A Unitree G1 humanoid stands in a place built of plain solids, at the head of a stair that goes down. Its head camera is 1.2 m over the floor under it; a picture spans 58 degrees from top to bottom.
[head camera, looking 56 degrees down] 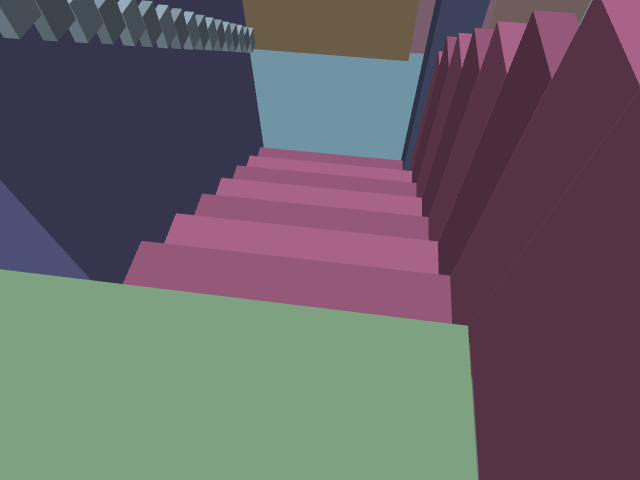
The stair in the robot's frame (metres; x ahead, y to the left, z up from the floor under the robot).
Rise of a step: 0.18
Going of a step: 0.27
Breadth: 1.17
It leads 8 degrees to the right of straight ahead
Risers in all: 8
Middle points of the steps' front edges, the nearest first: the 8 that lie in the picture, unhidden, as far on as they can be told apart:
0.58 0.14 0.00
0.85 0.11 -0.17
1.11 0.07 -0.35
1.38 0.04 -0.53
1.65 0.00 -0.70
1.91 -0.04 -0.88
2.18 -0.07 -1.05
2.45 -0.11 -1.23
